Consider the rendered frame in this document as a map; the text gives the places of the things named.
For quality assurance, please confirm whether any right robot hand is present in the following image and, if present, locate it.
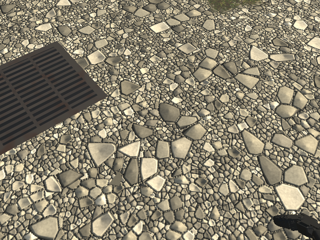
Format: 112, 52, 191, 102
273, 213, 320, 240

